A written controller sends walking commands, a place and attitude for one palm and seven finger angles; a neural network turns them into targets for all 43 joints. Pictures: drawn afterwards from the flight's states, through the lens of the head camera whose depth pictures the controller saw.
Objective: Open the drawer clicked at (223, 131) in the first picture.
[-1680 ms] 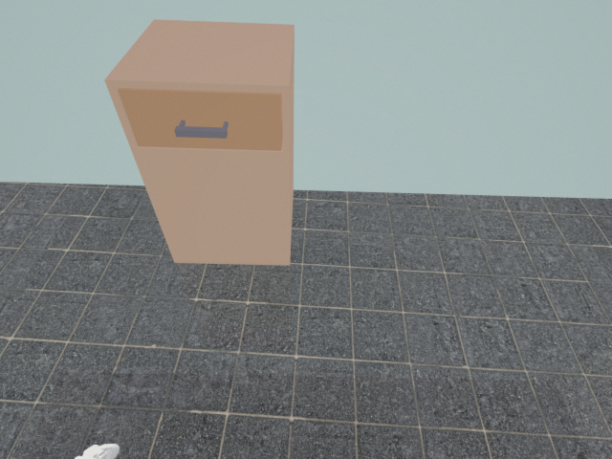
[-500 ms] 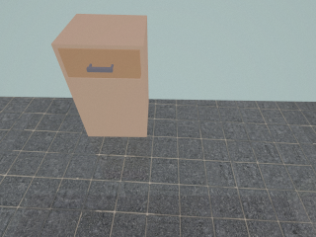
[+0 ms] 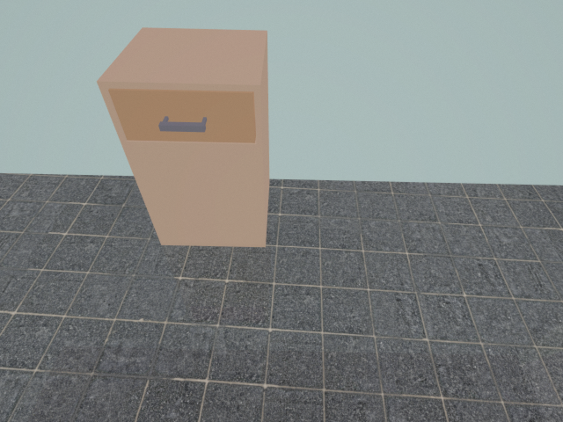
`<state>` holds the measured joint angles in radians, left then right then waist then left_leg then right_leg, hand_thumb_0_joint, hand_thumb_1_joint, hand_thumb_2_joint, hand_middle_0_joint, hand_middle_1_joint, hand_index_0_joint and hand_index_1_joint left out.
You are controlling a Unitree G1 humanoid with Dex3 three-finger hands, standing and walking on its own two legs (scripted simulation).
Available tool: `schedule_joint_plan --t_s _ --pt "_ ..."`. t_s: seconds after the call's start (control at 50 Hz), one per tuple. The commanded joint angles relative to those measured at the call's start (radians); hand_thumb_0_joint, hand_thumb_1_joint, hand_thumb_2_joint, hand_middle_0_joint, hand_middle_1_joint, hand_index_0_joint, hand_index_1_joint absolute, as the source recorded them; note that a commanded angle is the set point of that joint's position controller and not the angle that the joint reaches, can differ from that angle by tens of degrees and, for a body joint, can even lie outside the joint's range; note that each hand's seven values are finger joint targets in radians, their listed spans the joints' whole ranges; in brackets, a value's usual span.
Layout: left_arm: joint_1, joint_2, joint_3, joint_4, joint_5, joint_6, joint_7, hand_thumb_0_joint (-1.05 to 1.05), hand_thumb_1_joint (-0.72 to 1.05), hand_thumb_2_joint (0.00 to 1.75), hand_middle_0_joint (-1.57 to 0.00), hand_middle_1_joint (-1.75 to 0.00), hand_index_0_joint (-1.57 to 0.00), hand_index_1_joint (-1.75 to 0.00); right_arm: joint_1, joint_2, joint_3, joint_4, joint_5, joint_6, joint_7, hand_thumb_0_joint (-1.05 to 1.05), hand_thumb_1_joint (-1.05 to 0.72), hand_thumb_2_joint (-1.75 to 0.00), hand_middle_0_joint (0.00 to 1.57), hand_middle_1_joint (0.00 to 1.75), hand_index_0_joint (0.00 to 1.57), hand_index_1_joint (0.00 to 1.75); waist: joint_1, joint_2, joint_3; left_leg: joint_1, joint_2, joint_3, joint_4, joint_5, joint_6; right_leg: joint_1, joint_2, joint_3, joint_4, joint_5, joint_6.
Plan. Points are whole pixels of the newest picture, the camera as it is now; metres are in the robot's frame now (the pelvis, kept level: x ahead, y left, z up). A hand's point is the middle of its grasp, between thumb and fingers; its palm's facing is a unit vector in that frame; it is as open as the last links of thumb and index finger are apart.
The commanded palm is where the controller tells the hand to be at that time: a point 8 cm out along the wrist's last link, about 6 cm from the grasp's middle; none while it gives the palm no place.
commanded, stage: take the last steps up to it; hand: left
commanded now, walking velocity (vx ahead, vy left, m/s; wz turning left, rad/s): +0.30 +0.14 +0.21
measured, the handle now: (183, 123) +0.95 +0.37 -0.11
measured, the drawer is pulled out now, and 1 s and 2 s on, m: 0.00 0.00 0.00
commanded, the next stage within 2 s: come to a stop and stand still in 1.08 s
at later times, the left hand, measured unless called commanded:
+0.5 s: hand out of the picture +0.14 +0.25 -0.17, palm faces +0.07 -0.98 -0.19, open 7.3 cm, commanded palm none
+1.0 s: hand (152, 358) +0.27 +0.26 -0.19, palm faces +0.17 -0.97 -0.16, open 7.3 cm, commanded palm none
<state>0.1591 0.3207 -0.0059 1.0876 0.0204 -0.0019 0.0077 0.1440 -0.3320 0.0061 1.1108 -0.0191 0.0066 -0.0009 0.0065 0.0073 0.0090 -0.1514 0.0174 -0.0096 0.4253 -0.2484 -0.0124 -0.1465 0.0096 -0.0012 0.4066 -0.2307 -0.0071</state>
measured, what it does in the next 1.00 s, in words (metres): walks ahead: right foot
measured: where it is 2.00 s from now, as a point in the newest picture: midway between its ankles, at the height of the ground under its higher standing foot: (246, 376)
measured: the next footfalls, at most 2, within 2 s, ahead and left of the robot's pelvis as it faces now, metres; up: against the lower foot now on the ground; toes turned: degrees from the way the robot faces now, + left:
right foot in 0.64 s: +0.30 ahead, -0.04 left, +0.00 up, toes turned -6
left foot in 1.02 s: +0.43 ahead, +0.24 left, +0.00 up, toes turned +14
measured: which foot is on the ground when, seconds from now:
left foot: down 0.00-0.64, up 0.66-1.00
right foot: down 0.00-0.20, up 0.22-0.62, down 0.64-1.00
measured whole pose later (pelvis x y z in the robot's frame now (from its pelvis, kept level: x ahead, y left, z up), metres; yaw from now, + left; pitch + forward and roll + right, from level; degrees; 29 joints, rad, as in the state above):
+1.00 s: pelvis +0.32 +0.10 -0.01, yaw +5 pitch +0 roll -1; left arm 0.37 0.17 0.05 1.11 0.04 -0.05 0.01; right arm 0.18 -0.19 -0.05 1.01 -0.02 -0.03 0.03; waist 0.04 -0.02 0.02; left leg -0.40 0.11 0.12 0.62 -0.23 0.00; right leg -0.11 -0.07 -0.17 0.47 -0.35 0.03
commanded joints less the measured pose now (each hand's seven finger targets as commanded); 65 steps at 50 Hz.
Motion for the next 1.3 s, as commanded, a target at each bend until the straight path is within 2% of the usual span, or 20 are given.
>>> schedule_joint_plan --t_s 0.0,0.06,0.14,0.16,0.18,0.22,0.36,0.5,0.58,0.6,0.62,0.64,0.76,0.88,0.96,0.98,1.0,1.02,1.14,1.28 --pt "0.138 0.189 0.064 -0.044 0.003 0.004 0.008 0.0 0.9 0.9 -0.2 -0.3 -0.2 -0.3 0.035 -0.07 -0.023 -0.074 -0.007 -0.003 0.002 0.0 -0.9 -0.9 0.2 0.3 0.2 0.3 0.044 -0.192 0.087 -0.288 0.01 0.034 0.225 -0.209 0.014 0.029 -0.331 0.381 -0.259 -0.424 -0.138" --pt "0.157 0.181 0.082 -0.065 0.01 -0.023 0.01 0.0 0.9 0.9 -0.2 -0.3 -0.2 -0.3 0.035 -0.049 -0.038 -0.118 0.0 -0.021 0.015 0.0 -0.9 -0.9 0.2 0.3 0.2 0.3 0.036 -0.134 0.097 -0.359 0.056 0.009 0.324 -0.227 0.022 0.059 -0.392 0.345 -0.217 -0.227 -0.198" --pt "0.099 0.134 0.083 -0.086 0.004 -0.021 0.004 0.0 0.9 0.9 -0.2 -0.3 -0.2 -0.3 0.216 0.009 -0.042 -0.083 0.006 -0.03 0.02 0.0 -0.9 -0.9 0.2 0.3 0.2 0.3 -0.052 -0.093 0.077 0.028 0.004 0.113 0.065 -0.051 0.018 -0.207 -0.26 0.081 -0.075 -0.222 -0.098" --pt "0.102 0.089 0.073 -0.093 0.002 -0.011 0.0 0.0 0.9 0.9 -0.2 -0.3 -0.2 -0.3 0.304 -0.019 -0.051 -0.057 0.004 -0.032 0.012 0.0 -0.9 -0.9 0.2 0.3 0.2 0.3 -0.08 0.027 0.071 0.13 0.026 0.042 -0.001 -0.125 0.028 -0.305 -0.176 0.008 0.072 -0.271 -0.057" --pt "0.112 0.008 0.059 -0.115 -0.005 -0.005 -0.007 0.0 0.9 0.9 -0.2 -0.3 -0.2 -0.3 0.393 -0.101 -0.074 -0.037 -0.01 -0.037 0.002 0.0 -0.9 -0.9 0.2 0.3 0.2 0.3 -0.105 0.282 0.074 0.168 0.236 -0.274 -0.165 -0.342 0.108 -0.45 -0.048 -0.12 0.37 -0.331 -0.002" --pt "0.031 -0.016 0.057 -0.155 0.006 -0.019 -0.004 0.0 0.9 0.9 -0.2 -0.3 -0.2 -0.3 0.426 -0.099 -0.073 -0.036 -0.005 -0.038 -0.009 0.0 -0.9 -0.9 0.2 0.3 0.2 0.3 -0.1 0.188 0.103 0.084 0.367 -0.49 -0.3 -0.456 0.227 -0.559 -0.069 -0.032 0.706 -0.34 -0.026" --pt "0.119 -0.094 0.053 -0.093 0.006 -0.015 -0.019 0.0 0.9 0.9 -0.2 -0.3 -0.2 -0.3 0.327 0.05 -0.046 -0.023 0.006 -0.083 -0.026 0.0 -0.9 -0.9 0.2 0.3 0.2 0.3 -0.012 0.067 0.098 0.017 0.229 -0.119 -0.257 0.099 0.221 -0.449 -0.144 -0.06 0.592 -0.081 0.018" --pt "-0.014 -0.127 0.061 -0.141 0.005 -0.028 -0.015 0.0 0.9 0.9 -0.2 -0.3 -0.2 -0.3 0.403 0.088 -0.054 0.038 -0.004 -0.081 -0.029 0.0 -0.9 -0.9 0.2 0.3 0.2 0.3 -0.049 0.084 0.146 0.052 0.239 -0.076 -0.209 0.225 0.213 -0.368 -0.106 -0.108 0.324 -0.061 0.01" --pt "0.188 -0.091 0.081 -0.083 0.011 -0.047 -0.012 0.0 0.9 0.9 -0.2 -0.3 -0.2 -0.3 0.361 0.078 -0.057 0.041 0.001 -0.077 -0.029 0.0 -0.9 -0.9 0.2 0.3 0.2 0.3 0.059 0.009 0.058 -0.027 0.172 0.017 0.079 0.382 0.141 -0.007 -0.047 -0.14 0.135 0.025 -0.022" --pt "0.329 -0.017 0.096 -0.046 0.017 -0.061 -0.003 0.0 0.9 0.9 -0.2 -0.3 -0.2 -0.3 0.355 0.099 -0.055 0.023 0.012 -0.081 -0.019 0.0 -0.9 -0.9 0.2 0.3 0.2 0.3 0.111 -0.125 -0.022 -0.183 0.103 0.079 0.326 0.276 0.103 0.209 -0.186 0.04 0.076 -0.037 -0.081" --pt "0.455 0.083 0.122 -0.016 0.013 -0.067 0.009 0.0 0.9 0.9 -0.2 -0.3 -0.2 -0.3 0.367 0.146 -0.049 -0.016 0.015 -0.089 -0.01 0.0 -0.9 -0.9 0.2 0.3 0.2 0.3 0.125 -0.321 -0.109 -0.42 -0.029 0.133 0.654 -0.214 0.055 0.368 -0.472 0.483 -0.098 -0.021 -0.201" --pt "0.429 0.099 0.123 -0.019 -0.004 -0.064 0.012 0.0 0.9 0.9 -0.2 -0.3 -0.2 -0.3 0.302 0.11 -0.056 -0.032 0.009 -0.075 -0.009 0.0 -0.9 -0.9 0.2 0.3 0.2 0.3 0.12 -0.23 -0.088 -0.454 0.014 0.03 0.826 -0.307 0.061 0.255 -0.519 0.572 -0.186 -0.207 -0.241" --pt "0.179 -0.079 0.075 -0.067 0.012 -0.078 0.019 0.0 0.9 0.9 -0.2 -0.3 -0.2 -0.3 0.249 0.179 -0.059 -0.04 -0.011 -0.026 0.014 0.0 -0.9 -0.9 0.2 0.3 0.2 0.3 -0.027 -0.112 0.091 -0.357 0.129 0.046 0.655 -0.038 0.005 -0.183 -0.322 0.061 -0.235 -0.019 -0.129" --pt "0.221 -0.003 0.086 -0.033 0.01 -0.074 0.005 0.0 0.9 0.9 -0.2 -0.3 -0.2 -0.3 0.104 0.16 -0.054 -0.11 -0.004 -0.043 0.035 0.0 -0.9 -0.9 0.2 0.3 0.2 0.3 0.016 -0.119 0.064 -0.278 0.088 0.134 0.289 0.008 -0.005 -0.08 -0.294 -0.003 -0.18 0.066 -0.124" --pt "0.209 -0.001 0.09 -0.025 0.004 -0.055 0.004 0.0 0.9 0.9 -0.2 -0.3 -0.2 -0.3 0.17 0.104 -0.059 -0.095 -0.004 -0.058 0.025 0.0 -0.9 -0.9 0.2 0.3 0.2 0.3 -0.039 -0.07 0.058 -0.005 0.039 0.189 0.096 0.045 0.012 -0.157 -0.245 -0.059 -0.027 0.055 -0.085" --pt "0.214 -0.033 0.083 -0.03 0.003 -0.051 0.001 0.0 0.9 0.9 -0.2 -0.3 -0.2 -0.3 0.278 0.048 -0.073 -0.065 -0.009 -0.065 0.013 0.0 -0.9 -0.9 0.2 0.3 0.2 0.3 -0.085 0.049 -0.001 0.157 0.086 0.119 0.03 0.035 0.033 -0.211 -0.188 -0.104 0.177 0.084 -0.056" --pt "0.226 -0.096 0.072 -0.055 -0.004 -0.046 -0.006 0.0 0.9 0.9 -0.2 -0.3 -0.2 -0.3 0.385 -0.07 -0.101 -0.048 -0.02 -0.069 0.001 0.0 -0.9 -0.9 0.2 0.3 0.2 0.3 -0.113 0.317 -0.054 0.272 0.323 -0.2 -0.069 0.061 0.119 -0.388 -0.057 -0.198 0.488 -0.216 -0.004" --pt "0.179 -0.097 0.07 -0.092 0.002 -0.05 -0.001 0.0 0.9 0.9 -0.2 -0.3 -0.2 -0.3 0.426 -0.094 -0.099 -0.04 -0.014 -0.056 -0.005 0.0 -0.9 -0.9 0.2 0.3 0.2 0.3 -0.124 0.319 -0.046 0.244 0.424 -0.333 -0.169 0.042 0.195 -0.477 -0.029 -0.125 0.692 -0.41 -0.011" --pt "0.208 -0.13 0.068 -0.039 0.005 -0.024 -0.013 0.0 0.9 0.9 -0.2 -0.3 -0.2 -0.3 0.19 0.066 -0.051 -0.078 -0.003 -0.084 -0.027 0.0 -0.9 -0.9 0.2 0.3 0.2 0.3 0.0 0.112 0.014 0.016 0.279 0.005 -0.178 0.36 0.17 -0.385 -0.136 -0.056 0.691 -0.128 0.009" --pt "0.178 -0.132 0.051 -0.045 -0.002 0.007 0.016 0.0 0.9 0.9 -0.2 -0.3 -0.2 -0.3 0.147 0.059 -0.051 -0.051 -0.002 -0.047 -0.044 0.0 -0.9 -0.9 0.2 0.3 0.2 0.3 0.011 0.104 0.032 -0.001 0.257 0.081 -0.062 0.659 0.142 -0.155 -0.082 -0.084 0.239 0.005 0.019"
